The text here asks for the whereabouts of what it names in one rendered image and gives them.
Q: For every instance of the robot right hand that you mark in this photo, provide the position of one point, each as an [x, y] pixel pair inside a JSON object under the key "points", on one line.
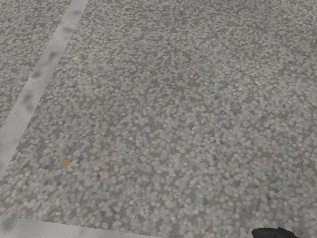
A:
{"points": [[272, 233]]}

